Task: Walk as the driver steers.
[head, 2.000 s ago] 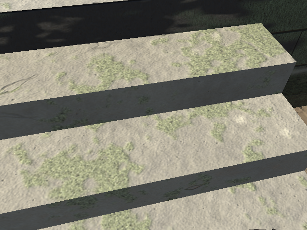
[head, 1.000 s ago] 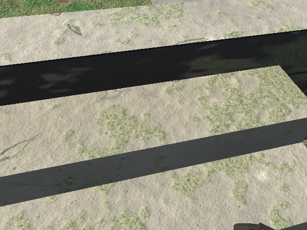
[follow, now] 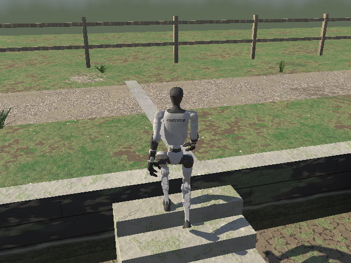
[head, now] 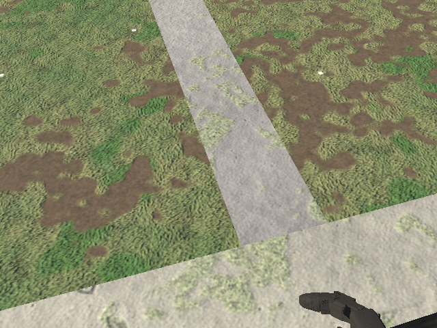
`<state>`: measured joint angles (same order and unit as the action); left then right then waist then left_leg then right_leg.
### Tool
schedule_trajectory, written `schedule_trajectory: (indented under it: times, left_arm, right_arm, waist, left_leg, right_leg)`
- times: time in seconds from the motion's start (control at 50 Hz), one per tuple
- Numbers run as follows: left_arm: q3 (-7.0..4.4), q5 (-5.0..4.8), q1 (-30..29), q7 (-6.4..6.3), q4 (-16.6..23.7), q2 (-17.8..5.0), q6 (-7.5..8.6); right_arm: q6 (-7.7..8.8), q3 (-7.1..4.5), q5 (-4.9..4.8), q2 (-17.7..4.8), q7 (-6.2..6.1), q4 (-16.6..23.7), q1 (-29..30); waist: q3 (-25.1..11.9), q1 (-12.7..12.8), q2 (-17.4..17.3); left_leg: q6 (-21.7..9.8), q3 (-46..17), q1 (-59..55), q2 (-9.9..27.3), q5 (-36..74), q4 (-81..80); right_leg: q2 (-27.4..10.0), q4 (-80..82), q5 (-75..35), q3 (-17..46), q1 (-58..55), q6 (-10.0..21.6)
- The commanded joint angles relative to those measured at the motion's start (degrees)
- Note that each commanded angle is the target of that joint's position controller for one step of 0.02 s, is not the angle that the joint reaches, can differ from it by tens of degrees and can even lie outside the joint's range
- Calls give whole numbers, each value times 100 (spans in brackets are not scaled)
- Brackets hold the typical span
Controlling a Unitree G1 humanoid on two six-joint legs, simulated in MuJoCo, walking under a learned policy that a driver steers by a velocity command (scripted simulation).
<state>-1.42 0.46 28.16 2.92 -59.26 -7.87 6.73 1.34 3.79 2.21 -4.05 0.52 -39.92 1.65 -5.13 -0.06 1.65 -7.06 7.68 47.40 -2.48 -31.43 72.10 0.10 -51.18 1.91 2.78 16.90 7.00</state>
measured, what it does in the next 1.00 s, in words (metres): climbs, turning left: right foot 0.17 m higher, then left foot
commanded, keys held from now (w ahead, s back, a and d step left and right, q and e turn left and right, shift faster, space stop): w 0.40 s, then w+q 0.46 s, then q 0.14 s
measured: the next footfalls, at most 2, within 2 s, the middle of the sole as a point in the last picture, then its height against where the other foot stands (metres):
right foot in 0.42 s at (286, 298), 0.17 m higher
left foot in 1.00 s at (174, 203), level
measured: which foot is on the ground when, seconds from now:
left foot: down 0.00-0.44, up 0.46-0.98, down 1.00-1.00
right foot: up 0.00-0.40, down 0.42-1.00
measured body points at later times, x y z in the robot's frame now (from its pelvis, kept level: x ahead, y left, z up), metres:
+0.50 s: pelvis +0.34 -0.04 +0.16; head +0.35 -0.03 +0.61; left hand +0.62 +0.12 +0.12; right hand +0.26 -0.22 +0.01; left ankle +0.11 +0.09 -0.50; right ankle +0.45 -0.12 -0.45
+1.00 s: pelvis +0.63 +0.02 +0.27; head +0.63 +0.02 +0.72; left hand +0.56 +0.22 +0.12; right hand +0.92 -0.13 +0.19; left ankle +0.74 +0.15 -0.45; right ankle +0.45 -0.13 -0.44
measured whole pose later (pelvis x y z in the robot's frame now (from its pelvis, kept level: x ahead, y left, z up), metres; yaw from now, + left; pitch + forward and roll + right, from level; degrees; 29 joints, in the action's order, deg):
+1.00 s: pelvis +0.63 +0.02 +0.27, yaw +15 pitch +4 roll -1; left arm -0.8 2.7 22.6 0.7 -60.1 -8.1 7.4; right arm 5.0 -3.2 1.2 -11.0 4.3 -50.6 4.4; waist -4.4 1.8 -0.8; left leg -5.7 1.7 32.4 0.7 2.0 31.6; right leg -2.4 -15.3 24.0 -18.2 -8.9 -3.1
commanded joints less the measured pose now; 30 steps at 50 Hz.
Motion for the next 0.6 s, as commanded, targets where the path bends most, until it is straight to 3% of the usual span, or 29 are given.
schedule_trajectory:
  times: [0.02, 0.04, 0.06, 0.08, 0.1, 0.12, 0.14, 0.16, 0.18, 0.2, 0.24, 0.26, 0.28, 0.3, 0.32, 0.34, 0.36, 0.38, 0.4, 0.42, 0.44, 0.46, 0.48, 0.5, 0.52, 0.54, 0.56, 0.58, 0.6]
  left_arm:
    - [-152, 190, -865, 406, 624, -347, -68]
    - [-83, 228, -915, 319, 682, -246, -115]
    - [-8, 370, -965, 268, 869, -214, -168]
    - [75, 362, -931, 186, 857, -165, -249]
    - [110, 400, -1002, 126, 875, -207, -398]
    - [193, 326, -1050, 79, 882, -115, -480]
    - [239, 239, -1412, 72, 1028, -79, -484]
    - [281, 192, -1830, 59, 1142, -97, -434]
    - [341, 94, -2164, 95, 1164, 17, -396]
    - [428, 129, -2405, 125, 1287, 71, -365]
    - [519, 140, -3243, 70, 1554, -66, -321]
    - [518, 138, -3881, 43, 1831, -299, -338]
    - [535, 92, -4444, 5, 2158, -391, -444]
    - [524, 164, -4818, 62, 2290, -384, -601]
    - [643, 192, -5610, 87, 2650, -137, -765]
    - [626, 283, -5031, 197, 2527, 2, -821]
    - [563, 254, -4939, 280, 2536, -242, -837]
    - [486, 266, -4757, 302, 2439, -395, -834]
    - [418, 268, -4534, 296, 2328, -592, -777]
    - [352, 259, -3877, 254, 2138, -664, -707]
    - [258, 285, -2460, 211, 1747, -878, -646]
    - [235, 122, -1228, 199, 1388, -1094, -631]
    - [89, 394, 258, 142, 726, -1248, -645]
    - [-14, 398, 236, 46, 497, -1423, -407]
    - [-15, 263, -617, -38, 415, -1346, -244]
    - [45, 196, -1229, -73, 318, -965, -174]
    - [180, 175, -1657, -72, 228, -387, -174]
    - [323, 274, -1975, -77, 170, 147, -191]
    - [359, 322, -2090, -109, 118, 284, -127]
  right_arm:
    - [28, -556, 341, -1394, 262, -1048, -2945]
    - [108, -525, 170, -914, 412, -1350, -2341]
    - [174, -411, 101, -360, 440, -1503, -1867]
    - [221, -258, 109, 96, 423, -1707, -1471]
    - [269, -159, 137, 240, 430, -1819, -1258]
    - [288, -162, 262, 256, 452, -2043, -1458]
    - [293, -215, 338, 73, 488, -2050, -1454]
    - [318, -195, 427, 49, 476, -2053, -1447]
    - [380, -164, 555, 33, 412, -2261, -2051]
    - [390, -144, 583, -29, 340, -2333, -2378]
    - [367, -91, 614, -169, 264, -2682, -3321]
    - [372, -63, 644, -269, 311, -2781, -3585]
    - [384, -76, 681, -426, 379, -2970, -4115]
    - [385, -89, 534, -507, 488, -2692, -3891]
    - [373, -49, 489, -459, 635, -2813, -3951]
    - [492, -55, 251, -642, 687, -2390, -3177]
    - [635, -125, 140, -1077, 715, -2341, -3349]
    - [747, -187, 37, -1404, 661, -2303, -3478]
    - [777, -276, -2, -1667, 637, -2308, -3582]
    - [744, -415, 18, -1895, 636, -2333, -3529]
    - [726, -500, 291, -1755, 639, -2308, -3646]
    - [718, -389, 459, -1130, 726, -2263, -4123]
    - [577, -431, 267, -770, 762, -2426, -3836]
    - [568, -530, 64, -718, 763, -2381, -3361]
    - [619, -540, 92, -655, 675, -2330, -3077]
    - [657, -496, 108, -527, 549, -2092, -2707]
    - [623, -429, 103, -528, 468, -1837, -2259]
    - [519, -374, 73, -396, 415, -1780, -2129]
    - [419, -375, 112, -336, 396, -1724, -2008]
  waist:
    - [812, -1038, -936]
    - [532, -530, -68]
    - [207, -157, 266]
    - [86, 130, 485]
    - [100, 423, 288]
    - [223, 517, 142]
    - [247, 559, 75]
    - [347, 555, 59]
    - [386, 391, -430]
    - [357, 308, -666]
    - [475, -116, -392]
    - [443, -251, -18]
    - [356, -429, -253]
    - [284, -435, -594]
    - [413, -506, -817]
    - [371, 55, -1112]
    - [108, 161, -1172]
    - [52, 237, -1141]
    - [-19, 283, -1221]
    - [-258, 436, -1335]
    - [-1403, 714, -844]
    - [-2559, 803, 375]
    - [-2530, 1293, 1195]
    - [-1064, 1188, 782]
    - [-416, 785, 477]
    - [-415, 434, 29]
    - [-532, 165, -471]
    - [-527, -155, -619]
    - [-344, -415, -665]
  left_leg:
    - [-1224, -5704, -3255, 1414, -608, -4590]
    - [-1298, -4694, -3127, 1401, 682, -4307]
    - [-1363, -4255, -3142, 1477, 1282, -4383]
    - [-1082, -3705, -2931, 1394, 1288, -4441]
    - [-913, -3188, -2662, 1292, 1302, -4646]
    - [-697, -2785, -2603, 1211, 1474, -4833]
    - [-578, -2117, -2316, 1042, 1565, -5042]
    - [-491, -1586, -1952, 820, 1624, -5198]
    - [-367, -1221, -1985, 619, 1984, -5258]
    - [-524, -1441, -2188, 796, 2097, -5351]
    - [-559, -1717, -3336, 1004, 2164, -5407]
    - [-508, -1661, -3753, 1024, 1994, -5515]
    - [-459, -1804, -4035, 1185, 2218, -5760]
    - [-582, -1499, -3417, 1206, 2624, -6290]
    - [-673, -1514, -2255, 1465, 3045, -6987]
    - [-762, -1081, -1527, 1403, 4745, -6941]
    - [-933, -901, -1680, 1483, 7338, -6686]
    - [-797, -854, -2877, 1552, 9032, -6286]
    - [-622, -917, -3913, 1721, 10086, -5929]
    - [-306, -798, -4608, 1779, 11000, -5205]
    - [15, -921, -3574, 1593, 10674, -3717]
    - [-98, -1452, -1587, 843, 7810, -2276]
    - [58, -1973, -901, -160, 2729, 596]
    - [31, -2643, 161, -130, 3119, 2825]
    - [30, -2462, 486, 32, 3346, 3696]
    - [-87, -2286, 741, 19, 3039, 4241]
    - [-243, -2244, 911, 175, 2955, 4447]
    - [-405, -2244, 941, 369, 3290, 4164]
    - [-441, -2109, 1059, 516, 3247, 3697]
  right_leg:
    - [1051, -6357, -896, 2300, 5346, 503]
    - [993, -6462, -778, 2028, 5447, 665]
    - [826, -6812, -391, 1866, 5627, 757]
    - [635, -6754, -473, 1886, 5793, 908]
    - [402, -6649, -331, 1582, 5901, 919]
    - [295, -6902, -282, 1394, 6195, 966]
    - [129, -6642, -98, 905, 6031, 960]
    - [8, -6245, -11, 587, 5884, 989]
    - [-50, -7009, 128, 215, 6058, 1009]
    - [-177, -7364, 507, 88, 6350, 932]
    - [-224, -7306, 1100, 103, 7420, 903]
    - [-346, -6059, 969, -120, 7519, 889]
    - [-519, -5186, 501, -288, 7489, 833]
    - [-611, -4427, 249, -919, 6438, 731]
    - [-666, -3872, 799, -740, 5019, 666]
    - [-372, -3783, 860, -1195, 3503, 502]
    - [-18, -3660, 839, -1554, 2745, 344]
    - [217, -2838, 1429, -1643, 2883, 188]
    - [458, -1856, 1975, -1667, 2818, 177]
    - [474, -1337, 2035, -1378, 2360, 323]
    - [57, -1563, -212, -289, 48, 767]
    - [-756, 145, 1010, 2276, -2248, 1425]
    - [-1600, 1827, 1927, 4334, -2349, 1773]
    - [-1564, 2372, 3424, 4638, -910, 1282]
    - [-1562, 2307, 3475, 3935, 88, 1162]
    - [-1652, 2244, 2559, 3298, 358, 1206]
    - [-1776, 2203, 1687, 2725, 409, 1047]
    - [-1736, 2362, 1023, 2183, 664, 712]
    - [-1563, 2502, 655, 1517, 757, 531]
